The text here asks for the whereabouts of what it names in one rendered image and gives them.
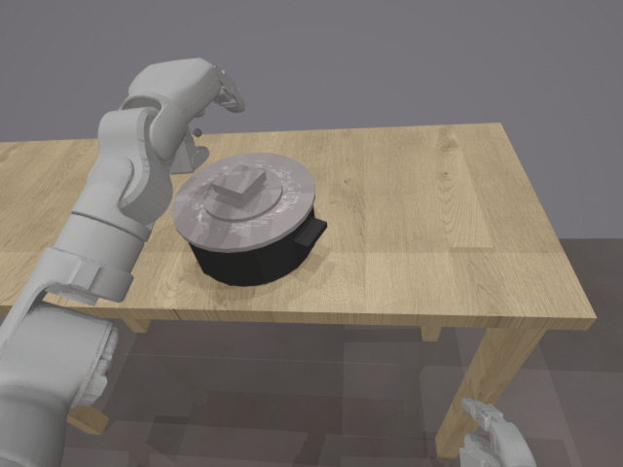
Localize robot left upper arm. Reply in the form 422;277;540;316
0;300;120;467

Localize table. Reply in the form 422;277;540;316
0;123;597;459

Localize robot right hand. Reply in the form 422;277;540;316
459;397;536;467

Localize robot left forearm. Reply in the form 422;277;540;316
0;91;187;360

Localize knob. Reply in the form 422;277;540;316
211;162;267;202

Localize robot left hand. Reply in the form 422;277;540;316
128;57;245;175

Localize lid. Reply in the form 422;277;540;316
171;153;315;253

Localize pot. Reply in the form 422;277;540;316
188;207;327;287

